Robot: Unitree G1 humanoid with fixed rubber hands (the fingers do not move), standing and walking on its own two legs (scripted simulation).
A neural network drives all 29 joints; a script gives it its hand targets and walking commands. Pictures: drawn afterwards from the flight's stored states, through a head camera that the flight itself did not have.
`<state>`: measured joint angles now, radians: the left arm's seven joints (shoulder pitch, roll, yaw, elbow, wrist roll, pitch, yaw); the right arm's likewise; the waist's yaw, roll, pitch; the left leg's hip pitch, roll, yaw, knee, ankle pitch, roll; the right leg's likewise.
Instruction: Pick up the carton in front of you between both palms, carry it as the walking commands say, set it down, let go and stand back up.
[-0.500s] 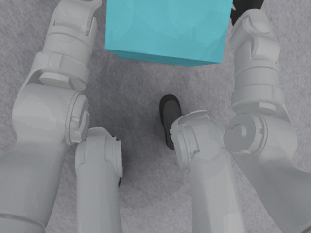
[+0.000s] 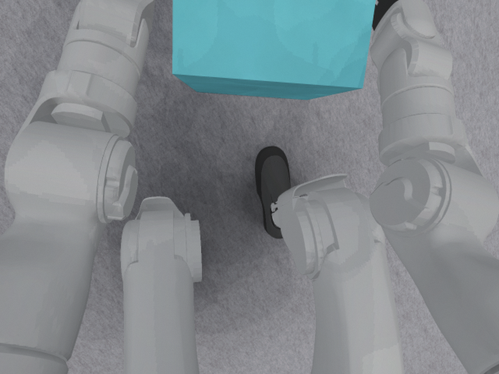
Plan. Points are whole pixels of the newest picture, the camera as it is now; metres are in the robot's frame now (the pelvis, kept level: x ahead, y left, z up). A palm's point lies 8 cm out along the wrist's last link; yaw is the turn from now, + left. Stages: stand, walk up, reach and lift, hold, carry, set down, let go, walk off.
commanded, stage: set down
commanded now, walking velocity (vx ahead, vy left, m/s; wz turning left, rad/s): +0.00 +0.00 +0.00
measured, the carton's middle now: (264, 17) +0.52 -0.10 -0.25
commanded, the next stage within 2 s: let go in 1.84 s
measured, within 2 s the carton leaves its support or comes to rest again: rests again in 0.62 s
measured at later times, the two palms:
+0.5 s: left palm out of the picture +0.57 +0.06 -0.19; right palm (395, 13) +0.50 -0.24 -0.16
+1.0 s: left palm out of the picture +0.61 +0.08 -0.15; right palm (425, 0) +0.51 -0.26 -0.14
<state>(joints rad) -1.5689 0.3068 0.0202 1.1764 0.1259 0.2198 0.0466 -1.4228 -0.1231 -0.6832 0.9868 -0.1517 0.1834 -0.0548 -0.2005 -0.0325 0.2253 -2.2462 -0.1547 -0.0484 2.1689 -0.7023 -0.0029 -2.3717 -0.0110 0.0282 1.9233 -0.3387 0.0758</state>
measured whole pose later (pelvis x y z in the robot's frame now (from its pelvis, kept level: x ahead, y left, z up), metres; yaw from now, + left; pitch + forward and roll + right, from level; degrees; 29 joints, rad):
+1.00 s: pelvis -0.01 -0.02 +0.00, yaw +0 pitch +41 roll -4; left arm -1.64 0.51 -0.19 1.06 -0.11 0.18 0.02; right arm -1.40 -0.21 -0.40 0.96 0.20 0.06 -0.17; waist -0.20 -0.05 0.32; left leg -2.20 -0.08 -0.07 2.18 -0.70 -0.02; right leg -2.33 -0.02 -0.03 1.93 -0.32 0.02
